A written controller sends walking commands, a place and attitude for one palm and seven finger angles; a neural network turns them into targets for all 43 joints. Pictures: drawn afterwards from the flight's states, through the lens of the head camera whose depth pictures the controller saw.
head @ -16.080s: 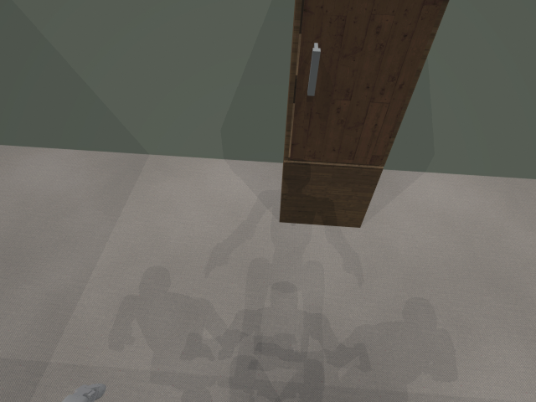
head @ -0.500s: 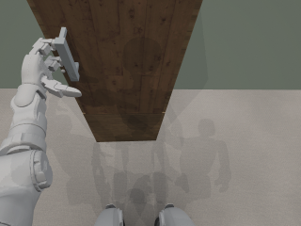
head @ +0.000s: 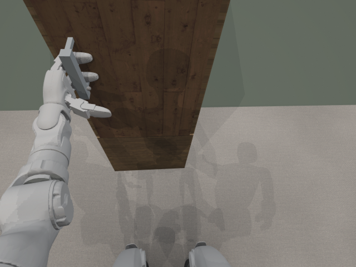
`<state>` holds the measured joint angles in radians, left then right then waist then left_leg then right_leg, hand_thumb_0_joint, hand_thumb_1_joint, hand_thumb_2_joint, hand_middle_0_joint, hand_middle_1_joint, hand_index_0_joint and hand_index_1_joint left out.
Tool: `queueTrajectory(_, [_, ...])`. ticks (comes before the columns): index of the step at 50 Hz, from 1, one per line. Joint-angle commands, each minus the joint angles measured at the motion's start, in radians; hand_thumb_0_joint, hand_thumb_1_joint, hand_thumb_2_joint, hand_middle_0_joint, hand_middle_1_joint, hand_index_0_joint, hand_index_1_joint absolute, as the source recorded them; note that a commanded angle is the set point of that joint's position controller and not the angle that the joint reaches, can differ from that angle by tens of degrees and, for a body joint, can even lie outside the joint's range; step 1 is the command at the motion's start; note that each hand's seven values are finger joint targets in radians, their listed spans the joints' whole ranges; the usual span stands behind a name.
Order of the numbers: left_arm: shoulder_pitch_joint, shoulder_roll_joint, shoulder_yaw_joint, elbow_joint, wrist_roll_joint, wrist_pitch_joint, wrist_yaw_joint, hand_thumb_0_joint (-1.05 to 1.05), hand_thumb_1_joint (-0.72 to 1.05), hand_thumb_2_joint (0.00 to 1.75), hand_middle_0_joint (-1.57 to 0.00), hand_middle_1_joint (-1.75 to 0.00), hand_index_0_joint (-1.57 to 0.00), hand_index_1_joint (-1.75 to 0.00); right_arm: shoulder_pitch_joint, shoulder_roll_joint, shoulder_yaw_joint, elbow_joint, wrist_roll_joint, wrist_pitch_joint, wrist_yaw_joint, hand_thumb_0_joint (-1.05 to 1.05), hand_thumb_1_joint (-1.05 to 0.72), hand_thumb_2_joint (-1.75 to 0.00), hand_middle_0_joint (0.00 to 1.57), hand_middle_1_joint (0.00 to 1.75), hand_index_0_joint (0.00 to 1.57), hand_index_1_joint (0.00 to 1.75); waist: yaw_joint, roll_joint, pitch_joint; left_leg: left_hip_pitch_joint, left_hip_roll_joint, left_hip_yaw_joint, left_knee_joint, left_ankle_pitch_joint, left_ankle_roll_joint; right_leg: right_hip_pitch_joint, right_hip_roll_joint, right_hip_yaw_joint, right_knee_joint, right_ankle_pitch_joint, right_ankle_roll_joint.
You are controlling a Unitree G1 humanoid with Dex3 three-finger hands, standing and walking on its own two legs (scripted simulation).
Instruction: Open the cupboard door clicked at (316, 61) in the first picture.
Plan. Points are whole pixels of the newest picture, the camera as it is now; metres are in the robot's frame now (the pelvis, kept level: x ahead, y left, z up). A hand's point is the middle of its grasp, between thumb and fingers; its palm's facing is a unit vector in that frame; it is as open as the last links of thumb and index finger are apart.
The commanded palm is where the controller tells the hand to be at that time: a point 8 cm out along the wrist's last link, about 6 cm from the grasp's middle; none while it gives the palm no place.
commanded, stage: slide the fingers in behind the handle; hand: left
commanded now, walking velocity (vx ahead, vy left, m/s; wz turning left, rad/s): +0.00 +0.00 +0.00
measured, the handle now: (78, 70) +0.54 +0.19 +0.09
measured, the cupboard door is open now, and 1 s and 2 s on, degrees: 0 0 33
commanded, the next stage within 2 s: close the thumb around the handle in 0.36 s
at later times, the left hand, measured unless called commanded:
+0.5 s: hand (87, 87) +0.50 +0.17 +0.08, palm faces -0.01 -1.00 -0.01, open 13.7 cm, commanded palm +0.48 +0.21 +0.08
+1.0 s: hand (86, 87) +0.50 +0.17 +0.08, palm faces +0.00 -1.00 -0.01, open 6.7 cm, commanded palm +0.48 +0.21 +0.08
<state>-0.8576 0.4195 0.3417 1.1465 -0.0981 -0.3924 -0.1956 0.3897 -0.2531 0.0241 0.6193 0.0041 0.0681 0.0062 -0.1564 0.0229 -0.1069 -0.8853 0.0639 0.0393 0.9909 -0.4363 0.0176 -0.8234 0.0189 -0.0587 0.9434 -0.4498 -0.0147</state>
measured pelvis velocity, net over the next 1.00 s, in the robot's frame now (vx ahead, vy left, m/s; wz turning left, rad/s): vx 0.00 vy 0.00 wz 0.00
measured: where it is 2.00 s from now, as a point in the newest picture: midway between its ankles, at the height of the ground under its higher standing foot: outside the picture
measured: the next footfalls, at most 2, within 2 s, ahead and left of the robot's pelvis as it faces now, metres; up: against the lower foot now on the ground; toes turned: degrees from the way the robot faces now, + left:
none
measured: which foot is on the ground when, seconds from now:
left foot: down 0.00-1.00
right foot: down 0.00-1.00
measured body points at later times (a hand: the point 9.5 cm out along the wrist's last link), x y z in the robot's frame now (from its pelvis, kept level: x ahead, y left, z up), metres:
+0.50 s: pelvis +0.00 +0.00 +0.00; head +0.11 +0.01 +0.43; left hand +0.49 +0.22 +0.08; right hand +0.01 -0.27 -0.11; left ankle +0.02 +0.11 -0.68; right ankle +0.00 -0.11 -0.68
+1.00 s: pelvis +0.00 +0.00 +0.00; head +0.11 +0.02 +0.43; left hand +0.49 +0.23 +0.08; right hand +0.01 -0.26 -0.12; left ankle +0.02 +0.11 -0.68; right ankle +0.00 -0.11 -0.68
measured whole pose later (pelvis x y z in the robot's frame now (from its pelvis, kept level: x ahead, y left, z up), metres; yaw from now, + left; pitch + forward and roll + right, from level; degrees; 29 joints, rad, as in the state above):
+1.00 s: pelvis +0.00 +0.00 +0.00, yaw +0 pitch +20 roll -3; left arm -0.89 0.43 0.33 1.16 -0.10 -0.39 -0.20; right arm 0.40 -0.26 0.02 0.63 0.00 0.06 0.00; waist -0.16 0.03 -0.11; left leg -0.92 0.06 0.03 1.00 -0.44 0.02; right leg -0.85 0.02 -0.06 0.95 -0.45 -0.01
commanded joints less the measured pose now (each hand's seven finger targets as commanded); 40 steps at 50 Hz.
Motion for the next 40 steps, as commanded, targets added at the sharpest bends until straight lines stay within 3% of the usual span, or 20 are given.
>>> queueTrajectory(1, [-0.494,0.216,0.009,-0.217,-0.005,-0.093,0.008,0.00,-0.50,0.30,-0.30,-1.20,-0.30,-1.20,0.144,-0.175,-0.062,-0.048,-0.007,-0.025,-0.010,0.00,-0.90,-0.90,0.20,0.30,0.20,0.30,-0.015,0.096,-0.434,0.370,-0.046,-0.072,-0.082,0.335,0.013,0.106,0.039,0.032,-0.105,0.341,-0.005])
queueTrajectory(2, [-0.497,0.215,0.005,-0.229,-0.004,-0.094,0.007,0.00,-0.50,0.30,-0.30,-1.20,-0.30,-1.20,0.141,-0.178,-0.063,-0.046,-0.006,-0.026,-0.010,0.00,-0.90,-0.90,0.20,0.30,0.20,0.30,-0.018,0.094,-0.461,0.387,-0.045,-0.074,-0.081,0.340,0.012,0.103,0.038,0.032,-0.106,0.344,-0.003])
queueTrajectory(3, [-0.469,0.232,0.026,-0.216,-0.006,-0.091,0.007,0.00,-0.50,0.30,-0.30,-1.20,-0.30,-1.20,0.143,-0.178,-0.063,-0.047,-0.006,-0.026,-0.010,0.00,-0.90,-0.90,0.20,0.30,0.20,0.30,-0.004,0.087,-0.470,0.372,-0.047,-0.071,-0.079,0.346,0.012,0.124,0.038,0.035,-0.105,0.355,-0.003])
queueTrajectory(5, [-0.492,0.217,0.004,-0.195,-0.008,-0.081,0.000,0.00,-0.50,0.30,-0.30,-1.20,-0.30,-1.20,0.140,-0.178,-0.060,-0.044,-0.003,-0.026,-0.013,0.00,-0.90,-0.90,0.20,0.30,0.20,0.30,-0.026,0.051,-0.427,0.329,-0.048,-0.066,-0.081,0.304,0.017,0.125,0.037,0.040,-0.116,0.340,0.002])
queueTrajectory(10, [-0.490,0.247,0.021,-0.200,-0.009,-0.078,-0.008,0.00,-0.50,0.30,-0.30,-1.20,-0.30,-1.20,0.144,-0.179,-0.059,-0.042,-0.002,-0.027,-0.017,0.00,-0.90,-0.90,0.20,0.30,0.20,0.30,-0.016,0.079,-0.455,0.329,-0.050,-0.065,-0.080,0.315,0.017,0.145,0.035,0.044,-0.112,0.353,0.000])
queueTrajectory(12, [-0.485,0.221,0.009,-0.205,-0.014,-0.081,-0.012,0.00,-0.50,0.30,-0.30,-1.20,-0.30,-1.20,0.144,-0.176,-0.060,-0.042,-0.003,-0.029,-0.015,0.00,-0.90,-0.90,0.20,0.30,0.20,0.30,-0.016,0.098,-0.464,0.358,-0.049,-0.068,-0.076,0.337,0.016,0.124,0.037,0.039,-0.110,0.362,-0.001])
queueTrajectory(14, [-0.491,0.225,0.006,-0.178,-0.017,-0.071,-0.013,0.00,-0.50,0.30,-0.30,-1.20,-0.30,-1.20,0.145,-0.180,-0.058,-0.039,-0.001,-0.027,-0.017,0.00,-0.90,-0.90,0.20,0.30,0.20,0.30,-0.028,0.054,-0.412,0.314,-0.049,-0.067,-0.082,0.299,0.019,0.127,0.037,0.040,-0.120,0.339,0.003])
queueTrajectory(17, [-0.486,0.259,0.032,-0.172,-0.013,-0.068,-0.012,0.00,-0.50,0.30,-0.30,-1.20,-0.30,-1.20,0.146,-0.183,-0.059,-0.041,-0.001,-0.027,-0.020,0.00,-0.90,-0.90,0.20,0.30,0.20,0.30,-0.021,0.075,-0.431,0.310,-0.051,-0.063,-0.075,0.299,0.020,0.130,0.035,0.047,-0.117,0.341,0.002])
queueTrajectory(21, [-0.487,0.260,0.031,-0.163,-0.016,-0.063,-0.019,0.00,-0.50,0.30,-0.30,-1.20,-0.30,-1.20,0.152,-0.184,-0.057,-0.043,-0.002,-0.026,-0.022,0.00,-0.90,-0.90,0.20,0.30,0.20,0.30,-0.025,0.057,-0.417,0.295,-0.052,-0.065,-0.074,0.305,0.023,0.138,0.036,0.045,-0.113,0.349,0.001])
queueTrajectory(23, [-0.498,0.252,0.026,-0.166,-0.016,-0.059,-0.020,0.00,-0.50,0.30,-0.30,-1.20,-0.30,-1.20,0.151,-0.183,-0.058,-0.041,-0.001,-0.027,-0.021,0.00,-0.90,-0.90,0.20,0.30,0.20,0.30,-0.025,0.078,-0.432,0.315,-0.049,-0.068,-0.073,0.306,0.020,0.117,0.035,0.042,-0.112,0.338,0.002])
queueTrajectory(29, [-0.489,0.223,0.005,-0.174,-0.019,-0.056,-0.017,0.00,-0.16,0.44,-0.32,-1.24,-0.32,-1.24,0.149,-0.182,-0.058,-0.045,-0.003,-0.026,-0.018,0.00,-0.90,-0.90,0.20,0.30,0.20,0.30,-0.025,0.086,-0.435,0.337,-0.047,-0.072,-0.074,0.321,0.016,0.102,0.037,0.035,-0.111,0.337,0.001])
queueTrajectory(31, [-0.510,0.246,0.020,-0.156,-0.014,-0.054,-0.013,0.00,-0.05,0.49,-0.33,-1.25,-0.33,-1.25,0.156,-0.186,-0.058,-0.040,-0.004,-0.026,-0.020,0.00,-0.90,-0.90,0.20,0.30,0.20,0.30,-0.036,0.067,-0.414,0.320,-0.046,-0.075,-0.070,0.309,0.020,0.093,0.039,0.035,-0.109,0.325,0.000])
queueTrajectory(32, [-0.517,0.267,0.033,-0.178,-0.011,-0.057,-0.009,0.00,0.00,0.52,-0.34,-1.25,-0.34,-1.25,0.156,-0.189,-0.058,-0.041,-0.004,-0.025,-0.020,0.00,-0.90,-0.90,0.20,0.30,0.20,0.30,-0.029,0.071,-0.437,0.327,-0.045,-0.077,-0.072,0.318,0.019,0.098,0.037,0.037,-0.107,0.330,0.002])
queueTrajectory(33, [-0.517,0.234,0.006,-0.191,-0.008,-0.060,-0.012,0.00,0.06,0.54,-0.34,-1.26,-0.34,-1.26,0.151,-0.182,-0.058,-0.045,-0.004,-0.027,-0.018,0.00,-0.90,-0.90,0.20,0.30,0.20,0.30,-0.025,0.106,-0.453,0.347,-0.047,-0.076,-0.073,0.323,0.015,0.094,0.036,0.035,-0.104,0.329,0.000])
queueTrajectory(34, [-0.502,0.220,0.006,-0.186,-0.013,-0.059,-0.012,0.00,0.12,0.56,-0.34,-1.27,-0.34,-1.27,0.151,-0.181,-0.060,-0.045,-0.005,-0.028,-0.016,0.00,-0.90,-0.90,0.20,0.30,0.20,0.30,-0.025,0.095,-0.452,0.357,-0.046,-0.076,-0.072,0.326,0.015,0.090,0.038,0.032,-0.108,0.328,-0.001])
queueTrajectory(36, [-0.491,0.244,0.026,-0.178,-0.014,-0.062,-0.008,0.00,0.23,0.61,-0.35,-1.28,-0.35,-1.28,0.156,-0.187,-0.059,-0.042,-0.007,-0.027,-0.018,0.00,-0.90,-0.90,0.20,0.30,0.20,0.30,-0.024,0.078,-0.445,0.353,-0.045,-0.078,-0.071,0.336,0.017,0.088,0.039,0.030,-0.105,0.334,-0.002])
queueTrajectory(40, [-0.486,0.228,0.011,-0.175,-0.013,-0.056,-0.011,0.00,0.45,0.71,-0.37,-1.30,-0.37,-1.30,0.151,-0.184,-0.059,-0.045,-0.004,-0.023,-0.015,0.00,-0.90,-0.90,0.20,0.30,0.20,0.30,-0.025,0.079,-0.434,0.350,-0.045,-0.080,-0.077,0.327,0.014,0.088,0.040,0.026,-0.107,0.326,-0.002])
